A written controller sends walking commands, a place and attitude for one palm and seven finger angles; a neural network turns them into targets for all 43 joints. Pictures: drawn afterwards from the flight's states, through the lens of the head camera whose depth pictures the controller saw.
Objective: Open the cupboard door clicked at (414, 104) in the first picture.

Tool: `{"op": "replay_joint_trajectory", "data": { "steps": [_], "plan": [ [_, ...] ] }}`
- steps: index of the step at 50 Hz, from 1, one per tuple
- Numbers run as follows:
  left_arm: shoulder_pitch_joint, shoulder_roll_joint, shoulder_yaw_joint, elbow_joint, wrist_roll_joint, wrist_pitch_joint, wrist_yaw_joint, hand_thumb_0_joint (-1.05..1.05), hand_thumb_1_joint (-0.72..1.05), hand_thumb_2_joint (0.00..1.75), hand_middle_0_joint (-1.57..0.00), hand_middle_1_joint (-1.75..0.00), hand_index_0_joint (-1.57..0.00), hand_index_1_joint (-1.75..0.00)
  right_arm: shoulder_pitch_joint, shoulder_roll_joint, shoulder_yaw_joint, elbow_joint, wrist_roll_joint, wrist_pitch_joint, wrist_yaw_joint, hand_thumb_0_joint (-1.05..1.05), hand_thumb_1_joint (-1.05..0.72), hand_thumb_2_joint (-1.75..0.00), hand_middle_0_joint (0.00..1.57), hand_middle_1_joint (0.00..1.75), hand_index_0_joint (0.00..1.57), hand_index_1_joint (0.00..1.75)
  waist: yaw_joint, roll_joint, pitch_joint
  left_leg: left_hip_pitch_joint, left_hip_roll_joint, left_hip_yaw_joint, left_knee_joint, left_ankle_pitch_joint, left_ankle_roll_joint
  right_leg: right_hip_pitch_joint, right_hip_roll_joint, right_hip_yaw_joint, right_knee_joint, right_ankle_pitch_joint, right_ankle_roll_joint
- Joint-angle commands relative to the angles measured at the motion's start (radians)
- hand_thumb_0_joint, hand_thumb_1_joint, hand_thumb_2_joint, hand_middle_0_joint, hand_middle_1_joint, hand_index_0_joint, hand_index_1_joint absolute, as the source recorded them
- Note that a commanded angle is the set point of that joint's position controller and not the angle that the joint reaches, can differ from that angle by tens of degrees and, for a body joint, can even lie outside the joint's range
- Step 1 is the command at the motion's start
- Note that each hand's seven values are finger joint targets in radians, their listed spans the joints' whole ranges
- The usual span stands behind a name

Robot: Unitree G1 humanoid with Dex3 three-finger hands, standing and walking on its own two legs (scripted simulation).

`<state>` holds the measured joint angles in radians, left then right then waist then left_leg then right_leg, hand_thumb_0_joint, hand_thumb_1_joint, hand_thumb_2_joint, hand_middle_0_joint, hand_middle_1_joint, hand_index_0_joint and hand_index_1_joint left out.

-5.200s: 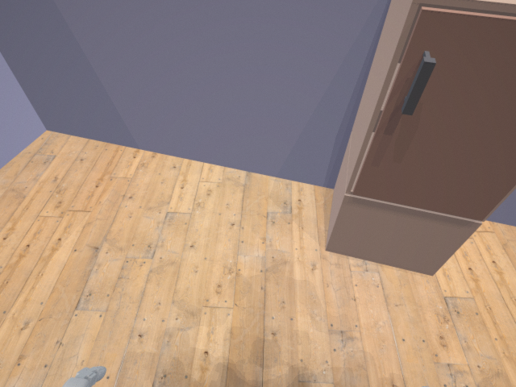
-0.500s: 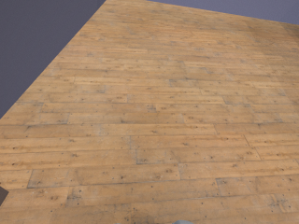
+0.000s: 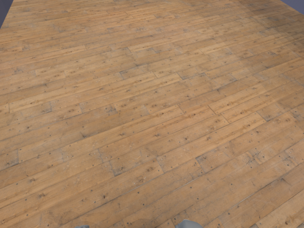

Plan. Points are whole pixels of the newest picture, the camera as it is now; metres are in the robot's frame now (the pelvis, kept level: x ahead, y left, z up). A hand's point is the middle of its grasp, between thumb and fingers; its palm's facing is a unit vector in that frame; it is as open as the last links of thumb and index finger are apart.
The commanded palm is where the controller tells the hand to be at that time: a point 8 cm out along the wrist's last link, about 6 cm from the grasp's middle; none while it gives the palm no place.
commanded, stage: turn to face it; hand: left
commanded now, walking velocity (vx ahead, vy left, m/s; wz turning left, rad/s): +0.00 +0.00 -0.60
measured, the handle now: out of the picture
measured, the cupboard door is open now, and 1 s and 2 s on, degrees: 0 0 0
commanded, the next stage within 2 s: none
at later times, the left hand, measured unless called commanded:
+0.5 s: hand out of the picture +0.12 +0.17 -0.19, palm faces +0.10 -0.98 -0.16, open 7.3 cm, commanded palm none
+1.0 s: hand out of the picture +0.05 +0.20 -0.15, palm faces +0.33 -0.91 -0.25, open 7.4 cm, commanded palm none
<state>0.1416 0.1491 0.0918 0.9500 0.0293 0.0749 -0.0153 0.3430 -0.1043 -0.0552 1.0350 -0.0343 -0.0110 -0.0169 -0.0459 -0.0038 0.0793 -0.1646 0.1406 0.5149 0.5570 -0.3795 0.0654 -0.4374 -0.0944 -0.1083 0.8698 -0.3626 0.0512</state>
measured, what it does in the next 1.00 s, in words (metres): steps on the spot, turning left: right foot, then left foot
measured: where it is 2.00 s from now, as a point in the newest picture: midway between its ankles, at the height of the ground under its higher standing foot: outside the picture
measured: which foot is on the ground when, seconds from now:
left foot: down 0.00-0.10, up 0.12-0.46, down 0.48-1.00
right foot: up 0.00-0.08, down 0.10-0.50, up 0.52-1.00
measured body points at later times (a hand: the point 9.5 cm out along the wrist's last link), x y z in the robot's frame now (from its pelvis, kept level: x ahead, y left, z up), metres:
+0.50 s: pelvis +0.04 -0.01 -0.01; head +0.06 +0.02 +0.44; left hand +0.11 +0.22 -0.17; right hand +0.10 -0.25 -0.15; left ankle +0.06 +0.08 -0.73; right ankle +0.01 -0.12 -0.73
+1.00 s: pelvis +0.00 -0.03 +0.01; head +0.04 -0.02 +0.45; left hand +0.04 +0.25 -0.13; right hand +0.12 -0.27 -0.14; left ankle +0.06 +0.08 -0.73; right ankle +0.01 -0.19 -0.69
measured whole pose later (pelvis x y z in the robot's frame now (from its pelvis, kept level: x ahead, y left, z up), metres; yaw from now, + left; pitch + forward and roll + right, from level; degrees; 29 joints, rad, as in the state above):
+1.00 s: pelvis +0.00 -0.03 +0.01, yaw +19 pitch +2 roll -2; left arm 0.12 0.22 0.08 0.91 0.01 0.06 0.02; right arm 0.24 -0.21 -0.08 0.93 -0.03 0.05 0.01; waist -0.05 0.03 0.04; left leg -0.39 -0.07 -0.12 0.44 -0.08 0.04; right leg -0.35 -0.02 0.01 0.81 -0.44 0.07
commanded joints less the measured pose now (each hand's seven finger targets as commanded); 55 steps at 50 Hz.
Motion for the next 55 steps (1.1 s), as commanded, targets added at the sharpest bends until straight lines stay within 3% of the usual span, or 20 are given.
{"op": "replay_joint_trajectory", "data": {
  "steps": [1,3,4,5,6,8,12,19,23,24,25,26,31,34,46,51,52,53,54,55],
  "plan": [
    [-0.032,0.048,0.006,-0.104,0.0,-0.045,0.008,0.0,0.9,0.9,-0.2,-0.3,-0.2,-0.3,0.085,-0.207,-0.053,-0.044,0.001,-0.005,-0.008,0.0,-0.9,-0.9,0.2,0.3,0.2,0.3,-0.005,0.177,-0.108,0.208,0.293,-0.202,-0.078,0.769,0.029,-0.048,0.044,-0.052,-0.147,-0.04,-0.036],
    [0.064,0.081,0.012,-0.087,-0.001,-0.064,0.015,0.0,0.9,0.9,-0.2,-0.3,-0.2,-0.3,0.06,-0.226,-0.059,-0.067,0.011,-0.004,0.001,0.0,-0.9,-0.9,0.2,0.3,0.2,0.3,0.056,0.149,-0.179,0.188,0.276,-0.16,0.098,0.88,-0.018,0.109,0.068,-0.059,-0.322,0.099,-0.059],
    [0.169,0.137,0.023,-0.059,0.002,-0.082,0.023,0.0,0.9,0.9,-0.2,-0.3,-0.2,-0.3,0.039,-0.223,-0.06,-0.094,0.022,-0.003,0.009,0.0,-0.9,-0.9,0.2,0.3,0.2,0.3,0.113,0.049,-0.251,0.034,0.25,-0.154,0.303,0.782,-0.064,0.338,0.001,0.048,-0.421,0.354,-0.103],
    [0.258,0.25,0.04,-0.028,0.007,-0.097,0.04,0.0,0.9,0.9,-0.2,-0.3,-0.2,-0.3,-0.007,-0.151,-0.04,-0.152,0.025,0.002,0.015,0.0,-0.9,-0.9,0.2,0.3,0.2,0.3,0.145,-0.23,-0.275,-0.354,0.08,-0.172,0.532,0.025,-0.131,0.601,-0.252,0.432,-0.414,0.906,-0.226],
    [0.281,0.283,0.041,0.001,-0.014,-0.089,0.05,0.0,0.9,0.9,-0.2,-0.3,-0.2,-0.3,-0.07,-0.128,-0.024,-0.166,0.027,0.014,0.003,0.0,-0.9,-0.9,0.2,0.3,0.2,0.3,0.149,-0.229,-0.287,-0.451,-0.003,-0.32,0.675,-0.288,-0.143,0.608,-0.329,0.429,-0.386,1.187,-0.321],
    [0.163,0.197,0.019,-0.027,-0.013,-0.092,0.062,0.0,0.9,0.9,-0.2,-0.3,-0.2,-0.3,-0.063,-0.095,-0.009,-0.139,0.021,0.03,-0.003,0.0,-0.9,-0.9,0.2,0.3,0.2,0.3,0.097,-0.168,-0.206,-0.456,0.028,-0.451,0.682,-0.17,-0.129,0.484,-0.254,0.299,-0.434,0.938,-0.278],
    [0.003,0.129,-0.028,-0.034,-0.006,-0.107,0.058,0.0,0.9,0.9,-0.2,-0.3,-0.2,-0.3,0.026,-0.081,-0.001,-0.052,0.016,0.048,-0.003,0.0,-0.9,-0.9,0.2,0.3,0.2,0.3,-0.01,-0.07,-0.084,-0.268,-0.011,-0.473,0.488,-0.036,-0.13,0.206,-0.16,0.08,-0.505,0.702,-0.194],
    [0.069,0.175,-0.004,-0.008,-0.002,-0.087,0.053,0.0,0.9,0.9,-0.2,-0.3,-0.2,-0.3,-0.104,-0.119,-0.008,-0.096,0.02,0.046,0.01,0.0,-0.9,-0.9,0.2,0.3,0.2,0.3,0.061,-0.158,-0.028,-0.259,-0.056,-0.421,0.277,-0.037,-0.127,0.26,-0.221,0.07,-0.48,0.622,-0.211],
    [0.037,0.184,0.007,-0.029,-0.011,-0.073,0.053,0.0,0.9,0.9,-0.2,-0.3,-0.2,-0.3,-0.041,-0.147,-0.02,-0.101,0.015,0.041,0.019,0.0,-0.9,-0.9,0.2,0.3,0.2,0.3,0.018,-0.079,-0.071,-0.096,-0.063,-0.405,0.021,0.169,-0.105,0.219,-0.208,-0.014,-0.32,0.472,-0.128],
    [0.052,0.16,0.007,-0.041,-0.017,-0.066,0.05,0.0,0.9,0.9,-0.2,-0.3,-0.2,-0.3,0.011,-0.202,-0.032,-0.099,0.01,0.032,0.021,0.0,-0.9,-0.9,0.2,0.3,0.2,0.3,-0.006,0.09,-0.114,-0.004,0.021,-0.555,-0.09,0.378,-0.056,0.125,-0.14,-0.054,-0.158,0.295,-0.069],
    [0.054,0.101,-0.006,-0.076,-0.027,-0.062,0.046,0.0,0.9,0.9,-0.2,-0.3,-0.2,-0.3,0.059,-0.3,-0.052,-0.106,0.005,0.024,0.019,0.0,-0.9,-0.9,0.2,0.3,0.2,0.3,-0.016,0.378,-0.117,0.061,0.254,-0.876,-0.197,0.712,0.071,-0.064,-0.004,-0.085,0.079,-0.199,0.011],
    [0.004,0.116,-0.009,-0.103,-0.016,-0.055,0.05,0.0,0.9,0.9,-0.2,-0.3,-0.2,-0.3,0.075,-0.321,-0.058,-0.097,0.003,0.03,0.012,0.0,-0.9,-0.9,0.2,0.3,0.2,0.3,-0.033,0.298,-0.128,0.015,0.31,-0.928,-0.235,0.665,0.151,-0.074,0.019,0.027,0.249,-0.318,0.004],
    [0.006,0.13,0.01,-0.063,-0.007,-0.051,0.031,0.0,0.9,0.9,-0.2,-0.3,-0.2,-0.3,-0.073,-0.251,-0.039,-0.148,0.01,0.01,-0.006,0.0,-0.9,-0.9,0.2,0.3,0.2,0.3,0.022,0.096,-0.142,0.014,0.123,-0.776,-0.253,0.432,0.053,-0.14,-0.001,0.12,0.344,-0.007,0.018],
    [0.031,0.134,0.011,-0.057,-0.011,-0.046,0.034,0.0,0.9,0.9,-0.2,-0.3,-0.2,-0.3,-0.065,-0.261,-0.046,-0.15,0.014,0.008,-0.004,0.0,-0.9,-0.9,0.2,0.3,0.2,0.3,0.02,0.073,-0.185,0.052,0.101,-0.774,-0.258,0.396,0.066,-0.124,0.004,0.125,0.29,0.015,0.032],
    [-0.013,0.15,0.006,-0.106,-0.016,-0.039,0.038,0.0,0.9,0.9,-0.2,-0.3,-0.2,-0.3,-0.056,-0.304,-0.074,-0.156,0.006,0.039,0.013,0.0,-0.9,-0.9,0.2,0.3,0.2,0.3,-0.008,0.175,-0.15,-0.042,0.052,-0.967,-0.305,0.093,0.093,-0.006,0.065,0.122,-0.007,-0.085,0.025],
    [0.161,0.166,0.014,-0.078,-0.029,-0.038,0.045,0.0,0.9,0.9,-0.2,-0.3,-0.2,-0.3,-0.143,-0.312,-0.087,-0.197,0.001,0.058,0.022,0.0,-0.9,-0.9,0.2,0.3,0.2,0.3,0.064,0.191,-0.159,-0.227,-0.04,-0.949,-0.321,0.038,0.007,0.308,0.123,0.071,-0.347,-0.026,-0.02],
    [0.216,0.187,0.023,-0.067,-0.027,-0.041,0.049,0.0,0.9,0.9,-0.2,-0.3,-0.2,-0.3,-0.162,-0.294,-0.088,-0.205,0.006,0.064,0.024,0.0,-0.9,-0.9,0.2,0.3,0.2,0.3,0.092,0.155,-0.148,-0.339,-0.083,-0.907,-0.275,-0.034,-0.045,0.439,0.098,0.075,-0.492,0.034,-0.037],
    [0.24,0.266,0.039,-0.076,-0.009,-0.05,0.056,0.0,0.9,0.9,-0.2,-0.3,-0.2,-0.3,-0.146,-0.233,-0.083,-0.214,0.015,0.072,0.027,0.0,-0.9,-0.9,0.2,0.3,0.2,0.3,0.102,-0.065,-0.149,-0.488,-0.185,-0.76,0.002,-0.101,-0.105,0.512,-0.118,0.287,-0.671,-0.145,-0.11],
    [0.128,0.336,0.037,-0.12,0.004,-0.05,0.062,0.0,0.9,0.9,-0.2,-0.3,-0.2,-0.3,-0.124,-0.192,-0.081,-0.227,0.012,0.068,0.021,0.0,-0.9,-0.9,0.2,0.3,0.2,0.3,0.078,-0.322,-0.081,-0.598,-0.283,-0.583,0.375,-0.147,-0.144,0.357,-0.402,0.574,-0.77,-0.294,-0.205],
    [-0.007,0.302,0.019,-0.165,-0.009,-0.047,0.068,0.0,0.9,0.9,-0.2,-0.3,-0.2,-0.3,-0.135,-0.263,-0.091,-0.223,0.0,0.069,0.025,0.0,-0.9,-0.9,0.2,0.3,0.2,0.3,0.033,-0.183,-0.039,-0.497,-0.194,-0.634,0.527,-0.127,-0.116,0.126,-0.418,0.467,-0.759,-0.227,-0.202]
  ]
}}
